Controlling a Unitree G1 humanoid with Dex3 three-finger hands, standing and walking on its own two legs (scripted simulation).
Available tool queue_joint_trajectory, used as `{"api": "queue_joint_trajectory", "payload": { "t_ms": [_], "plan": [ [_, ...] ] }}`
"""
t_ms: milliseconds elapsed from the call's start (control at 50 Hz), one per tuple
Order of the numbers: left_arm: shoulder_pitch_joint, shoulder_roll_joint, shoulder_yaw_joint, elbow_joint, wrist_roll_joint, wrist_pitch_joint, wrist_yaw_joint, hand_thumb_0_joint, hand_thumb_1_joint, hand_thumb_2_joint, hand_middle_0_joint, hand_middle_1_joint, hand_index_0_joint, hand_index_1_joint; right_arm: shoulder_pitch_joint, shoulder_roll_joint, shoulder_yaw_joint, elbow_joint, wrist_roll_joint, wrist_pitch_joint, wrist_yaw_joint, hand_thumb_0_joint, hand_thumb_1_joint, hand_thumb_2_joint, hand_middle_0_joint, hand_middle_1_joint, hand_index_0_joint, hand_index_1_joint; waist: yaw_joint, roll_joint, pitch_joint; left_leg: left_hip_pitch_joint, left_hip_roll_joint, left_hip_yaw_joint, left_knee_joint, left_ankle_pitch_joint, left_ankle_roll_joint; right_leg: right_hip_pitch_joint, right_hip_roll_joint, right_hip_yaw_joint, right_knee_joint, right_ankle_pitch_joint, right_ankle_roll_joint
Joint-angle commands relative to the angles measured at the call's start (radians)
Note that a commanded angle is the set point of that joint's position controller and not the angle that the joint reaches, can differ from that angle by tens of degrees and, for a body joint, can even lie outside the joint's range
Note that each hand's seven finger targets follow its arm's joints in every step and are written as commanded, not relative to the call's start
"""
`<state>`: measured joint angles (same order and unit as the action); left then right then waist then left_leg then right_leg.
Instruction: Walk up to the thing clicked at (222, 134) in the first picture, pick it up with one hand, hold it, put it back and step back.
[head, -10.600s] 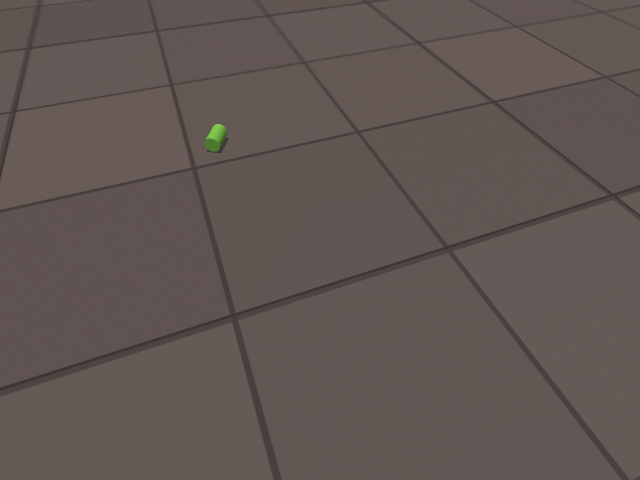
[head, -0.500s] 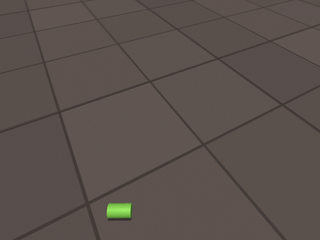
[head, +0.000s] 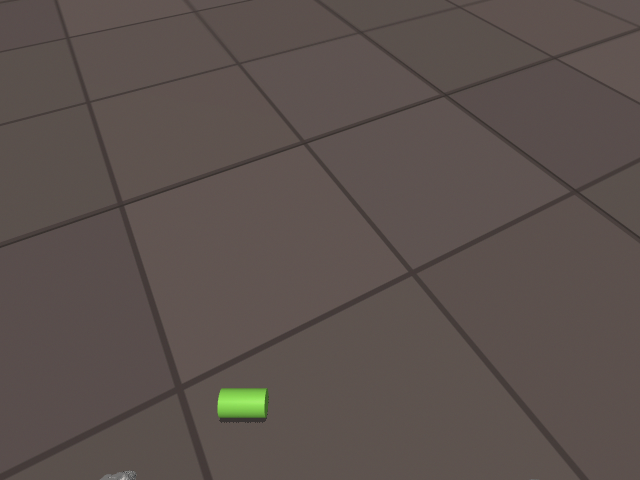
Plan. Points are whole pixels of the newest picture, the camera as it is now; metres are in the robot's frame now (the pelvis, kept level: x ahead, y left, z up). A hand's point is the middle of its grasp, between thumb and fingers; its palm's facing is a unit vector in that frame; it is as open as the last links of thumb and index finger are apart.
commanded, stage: rise first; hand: left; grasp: from above
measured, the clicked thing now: (243, 402) +0.43 +0.24 -0.74
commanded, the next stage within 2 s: none
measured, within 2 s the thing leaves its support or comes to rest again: neither
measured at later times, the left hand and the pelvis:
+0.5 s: hand out of the picture +0.14 +0.26 -0.21, palm faces -0.14 -0.90 -0.42, open 13.8 cm; pelvis +0.00 +0.01 -0.06, yaw +0 degrees
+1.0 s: hand out of the picture +0.13 +0.27 -0.27, palm faces -0.29 -0.80 -0.53, open 14.3 cm; pelvis -0.02 +0.01 -0.13, yaw -1 degrees
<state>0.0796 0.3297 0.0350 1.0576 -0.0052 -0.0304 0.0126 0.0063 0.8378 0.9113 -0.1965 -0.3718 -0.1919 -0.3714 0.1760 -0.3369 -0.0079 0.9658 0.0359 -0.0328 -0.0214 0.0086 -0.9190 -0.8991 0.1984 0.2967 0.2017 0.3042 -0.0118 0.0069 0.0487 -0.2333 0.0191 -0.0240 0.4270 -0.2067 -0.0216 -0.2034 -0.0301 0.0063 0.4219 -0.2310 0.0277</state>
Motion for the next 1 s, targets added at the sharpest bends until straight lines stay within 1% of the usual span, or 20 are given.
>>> {"api": "queue_joint_trajectory", "payload": {
  "t_ms": [0,20,40,60,100,140,200,260,280,360,420,560,660,680,720,800,860,900,960,980],
  "plan": [
    [-0.264,0.271,0.139,-0.026,0.073,-0.025,-0.022,0.0,0.35,0.924,-0.125,-0.86,-0.138,-0.847,0.029,-0.126,-0.06,-0.19,-0.002,-0.044,-0.027,0.0,-0.905,-0.902,0.199,0.3,0.199,0.3,-0.013,-0.062,-0.163,-0.078,-0.025,0.059,0.08,0.03,0.032,-0.127,0.034,-0.031,0.05,0.061,-0.036],
    [-0.168,0.263,0.156,0.018,0.102,-0.015,-0.028,0.0,0.27,0.91,-0.111,-0.931,-0.133,-0.908,0.064,-0.117,-0.071,-0.195,-0.013,-0.047,-0.023,0.0,-0.901,-0.899,0.199,0.3,0.2,0.3,0.0,-0.031,-0.212,-0.106,-0.032,0.056,0.119,0.059,0.028,-0.134,0.031,-0.029,0.089,0.089,-0.037],
    [-0.098,0.254,0.176,0.002,0.124,-0.006,-0.036,0.0,0.19,0.923,-0.089,-0.975,-0.116,-0.948,0.071,-0.111,-0.081,-0.225,-0.02,-0.052,-0.014,0.0,-0.901,-0.9,0.199,0.3,0.2,0.3,0.035,0.013,-0.255,-0.128,-0.038,0.057,0.145,0.081,0.021,-0.123,0.031,-0.03,0.127,0.094,-0.043],
    [-0.058,0.255,0.184,-0.044,0.137,0.004,-0.036,0.0,0.11,0.932,-0.075,-1.026,-0.105,-0.994,0.072,-0.104,-0.084,-0.256,-0.02,-0.054,-0.012,0.0,-0.91,-0.902,0.2,0.3,0.2,0.3,0.053,0.052,-0.298,-0.124,-0.044,0.061,0.152,0.111,0.018,-0.109,0.03,-0.024,0.142,0.116,-0.046],
    [-0.045,0.206,0.162,-0.097,0.148,0.042,-0.034,0.0,-0.05,0.963,-0.049,-1.067,-0.075,-1.04,0.061,-0.094,-0.086,-0.302,-0.014,-0.056,-0.009,0.0,-0.906,-0.901,0.2,0.3,0.2,0.3,0.037,0.046,-0.277,-0.128,-0.041,0.056,0.144,0.101,0.015,-0.131,0.038,-0.031,0.142,0.098,-0.043],
    [-0.022,0.2,0.168,-0.126,0.163,0.1,-0.028,0.0,-0.21,0.989,-0.04,-1.073,-0.055,-1.057,0.048,-0.092,-0.086,-0.341,-0.01,-0.052,-0.004,0.0,-0.899,-0.9,0.2,0.3,0.2,0.3,0.027,0.039,-0.261,-0.159,-0.037,0.045,0.16,0.093,0.015,-0.167,0.043,-0.038,0.152,0.084,-0.042],
    [-0.091,0.192,0.155,-0.23,0.182,0.143,-0.022,0.0,-0.432,0.981,-0.064,-1.089,-0.072,-1.08,0.028,-0.083,-0.086,-0.392,-0.011,-0.062,0.001,0.0,-0.911,-0.905,0.2,0.3,0.2,0.3,0.007,-0.004,-0.251,-0.212,-0.026,0.039,0.224,0.061,0.018,-0.246,0.047,-0.044,0.21,0.042,-0.037],
    [-0.061,0.177,0.162,-0.306,0.195,0.157,-0.02,0.0,-0.528,0.98,-0.071,-1.09,-0.074,-1.086,0.056,-0.075,-0.091,-0.417,-0.014,-0.078,0.004,0.0,-0.903,-0.904,0.2,0.3,0.2,0.3,0.001,-0.001,-0.285,-0.267,-0.024,0.039,0.305,0.041,0.02,-0.309,0.045,-0.04,0.284,0.023,-0.036],
    [-0.076,0.201,0.177,-0.354,0.197,0.154,-0.018,0.0,-0.549,0.985,-0.072,-1.092,-0.073,-1.091,0.056,-0.073,-0.092,-0.425,-0.015,-0.084,0.004,0.0,-0.904,-0.904,0.2,0.3,0.2,0.3,-0.003,-0.002,-0.301,-0.288,-0.024,0.039,0.33,0.038,0.023,-0.328,0.043,-0.035,0.305,0.025,-0.033],
    [0.012,0.18,0.171,-0.464,0.22,0.161,-0.02,0.0,-0.573,1.006,-0.068,-1.067,-0.059,-1.076,0.068,-0.063,-0.096,-0.457,-0.018,-0.107,-0.002,0.0,-0.902,-0.904,0.2,0.3,0.2,0.3,-0.012,0.024,-0.341,-0.334,-0.015,0.028,0.411,0.056,0.023,-0.394,0.04,-0.034,0.39,0.044,-0.033],
    [0.055,0.182,0.175,-0.55,0.236,0.177,-0.02,0.0,-0.592,1.027,-0.067,-1.045,-0.048,-1.065,0.057,-0.061,-0.096,-0.486,-0.019,-0.114,-0.006,0.0,-0.9,-0.903,0.2,0.3,0.2,0.3,-0.013,0.04,-0.345,-0.372,-0.011,0.025,0.443,0.013,0.024,-0.44,0.041,-0.033,0.421,0.001,-0.035],
    [0.158,0.17,0.163,-0.705,0.267,0.227,-0.011,0.0,-0.566,0.987,-0.07,-1.059,-0.066,-1.063,0.053,-0.056,-0.092,-0.519,-0.028,-0.132,-0.005,0.0,-0.912,-0.905,0.2,0.3,0.2,0.3,-0.019,0.071,-0.391,-0.436,0.007,0.001,0.526,0.046,0.022,-0.531,0.044,-0.044,0.525,-0.003,-0.04],
    [0.223,0.156,0.159,-0.773,0.279,0.245,0.004,0.0,-0.584,0.975,-0.083,-1.06,-0.081,-1.06,0.038,-0.044,-0.086,-0.556,-0.029,-0.149,-0.006,0.0,-0.934,-0.911,0.2,0.3,0.2,0.3,-0.019,0.064,-0.405,-0.511,0.0,0.001,0.589,-0.018,0.027,-0.591,0.045,-0.043,0.568,-0.042,-0.04],
    [0.236,0.151,0.151,-0.786,0.282,0.248,0.005,0.0,-0.579,0.961,-0.084,-1.073,-0.088,-1.068,0.038,-0.039,-0.086,-0.561,-0.028,-0.153,-0.007,0.0,-0.939,-0.912,0.2,0.3,0.2,0.3,-0.025,0.061,-0.424,-0.517,-0.001,0.004,0.606,-0.008,0.029,-0.596,0.045,-0.041,0.58,-0.028,-0.039],
    [0.258,0.158,0.159,-0.816,0.279,0.253,0.007,0.0,-0.588,0.969,-0.091,-1.061,-0.09,-1.06,0.037,-0.043,-0.086,-0.566,-0.03,-0.157,-0.006,0.0,-0.944,-0.913,0.2,0.3,0.2,0.3,-0.019,0.074,-0.426,-0.539,0.0,-0.001,0.62,-0.015,0.026,-0.615,0.044,-0.045,0.603,-0.04,-0.04],
    [0.3,0.157,0.151,-0.85,0.298,0.256,0.009,0.0,-0.589,0.957,-0.093,-1.063,-0.095,-1.059,0.027,-0.042,-0.084,-0.576,-0.027,-0.165,-0.004,0.0,-0.948,-0.914,0.2,0.3,0.2,0.3,-0.01,0.09,-0.452,-0.557,0.004,-0.017,0.648,-0.017,0.022,-0.671,0.048,-0.049,0.657,-0.063,-0.045],
    [0.224,0.179,0.15,-0.851,0.321,0.246,0.014,0.0,-0.604,0.965,-0.088,-1.058,-0.086,-1.058,0.019,-0.049,-0.082,-0.574,-0.027,-0.171,0.0,0.0,-0.948,-0.914,0.201,0.3,0.2,0.3,-0.032,0.083,-0.441,-0.612,0.005,-0.027,0.696,-0.041,0.024,-0.737,0.048,-0.052,0.699,-0.08,-0.043],
    [0.164,0.18,0.143,-0.795,0.348,0.222,0.02,0.0,-0.611,0.975,-0.098,-1.041,-0.09,-1.047,0.003,-0.048,-0.078,-0.566,-0.027,-0.179,0.002,0.0,-0.954,-0.915,0.201,0.3,0.2,0.3,-0.04,0.054,-0.408,-0.703,-0.005,-0.023,0.739,-0.123,0.03,-0.792,0.048,-0.049,0.73,-0.131,-0.044],
    [0.075,0.189,0.133,-0.722,0.401,0.16,0.018,0.0,-0.607,0.985,-0.094,-1.03,-0.084,-1.039,-0.009,-0.057,-0.081,-0.547,-0.028,-0.196,0.014,0.0,-0.941,-0.911,0.201,0.3,0.2,0.3,-0.045,0.056,-0.422,-0.79,-0.009,-0.019,0.811,-0.205,0.03,-0.904,0.047,-0.039,0.81,-0.2,-0.047],
    [0.059,0.21,0.145,-0.692,0.425,0.136,0.021,0.0,-0.605,0.99,-0.09,-1.033,-0.08,-1.042,-0.005,-0.065,-0.083,-0.532,-0.028,-0.202,0.018,0.0,-0.936,-0.91,0.201,0.3,0.2,0.3,-0.039,0.072,-0.454,-0.809,-0.009,-0.02,0.846,-0.174,0.027,-0.929,0.045,-0.038,0.851,-0.174,-0.048]
  ]
}}
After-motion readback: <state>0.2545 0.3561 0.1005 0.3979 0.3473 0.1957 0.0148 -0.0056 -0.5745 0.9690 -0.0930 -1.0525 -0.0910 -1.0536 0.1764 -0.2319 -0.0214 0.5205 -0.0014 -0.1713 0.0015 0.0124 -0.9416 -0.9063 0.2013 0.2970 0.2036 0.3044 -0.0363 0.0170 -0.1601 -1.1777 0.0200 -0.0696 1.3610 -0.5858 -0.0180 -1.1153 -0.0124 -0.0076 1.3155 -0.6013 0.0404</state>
